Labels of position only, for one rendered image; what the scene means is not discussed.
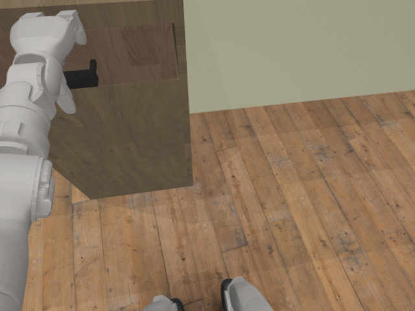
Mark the handle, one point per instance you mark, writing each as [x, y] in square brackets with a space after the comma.
[82, 78]

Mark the robot left foot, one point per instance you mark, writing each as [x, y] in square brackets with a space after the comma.
[179, 304]

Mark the robot left hand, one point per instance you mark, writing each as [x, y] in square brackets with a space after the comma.
[55, 35]

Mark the left robot forearm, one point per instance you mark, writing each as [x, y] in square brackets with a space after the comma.
[27, 100]

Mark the cabinet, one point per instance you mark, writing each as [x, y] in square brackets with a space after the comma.
[125, 138]

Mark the robot left upper arm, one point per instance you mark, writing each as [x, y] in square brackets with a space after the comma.
[26, 193]

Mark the drawer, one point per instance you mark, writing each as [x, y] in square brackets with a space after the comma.
[123, 54]

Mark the robot left shin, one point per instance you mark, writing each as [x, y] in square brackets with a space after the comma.
[160, 298]

